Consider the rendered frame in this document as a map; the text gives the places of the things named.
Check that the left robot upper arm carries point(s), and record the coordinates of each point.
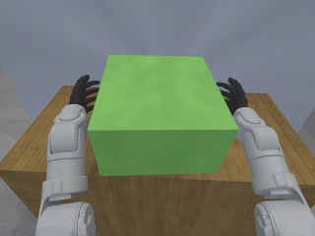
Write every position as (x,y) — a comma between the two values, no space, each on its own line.
(72,219)

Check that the right robot upper arm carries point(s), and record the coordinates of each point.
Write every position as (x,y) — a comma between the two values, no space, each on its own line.
(283,218)

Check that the left robot hand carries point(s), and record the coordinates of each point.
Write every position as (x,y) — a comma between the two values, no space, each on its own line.
(79,93)

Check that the pedestal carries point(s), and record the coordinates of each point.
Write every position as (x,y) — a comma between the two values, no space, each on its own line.
(200,204)

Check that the robot right forearm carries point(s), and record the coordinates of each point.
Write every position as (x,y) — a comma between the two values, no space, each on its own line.
(271,177)

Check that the right robot hand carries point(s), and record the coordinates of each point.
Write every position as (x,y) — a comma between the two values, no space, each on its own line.
(236,95)

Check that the robot left forearm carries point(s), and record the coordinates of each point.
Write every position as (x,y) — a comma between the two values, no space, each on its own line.
(65,157)

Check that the carton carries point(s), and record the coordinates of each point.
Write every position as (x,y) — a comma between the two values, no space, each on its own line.
(159,115)

